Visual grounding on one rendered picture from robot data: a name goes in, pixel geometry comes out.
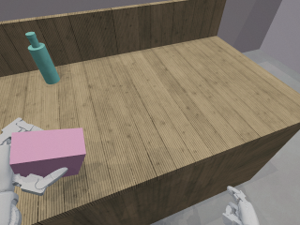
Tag robot left hand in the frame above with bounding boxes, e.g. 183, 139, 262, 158
0, 117, 68, 196

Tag robot right hand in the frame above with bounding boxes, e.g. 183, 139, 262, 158
222, 186, 260, 225

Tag left robot forearm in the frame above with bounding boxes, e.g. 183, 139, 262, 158
0, 191, 23, 225

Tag sponge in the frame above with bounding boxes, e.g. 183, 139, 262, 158
9, 127, 86, 178

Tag table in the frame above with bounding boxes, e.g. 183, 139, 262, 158
0, 0, 300, 225

